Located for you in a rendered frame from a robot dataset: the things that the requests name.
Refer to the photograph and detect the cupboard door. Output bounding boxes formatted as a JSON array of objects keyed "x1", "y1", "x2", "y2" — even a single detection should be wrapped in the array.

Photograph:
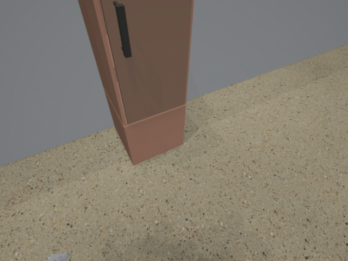
[{"x1": 100, "y1": 0, "x2": 192, "y2": 124}]

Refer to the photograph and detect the handle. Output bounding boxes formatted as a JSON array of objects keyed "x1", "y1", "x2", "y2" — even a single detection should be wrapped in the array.
[{"x1": 113, "y1": 1, "x2": 132, "y2": 58}]

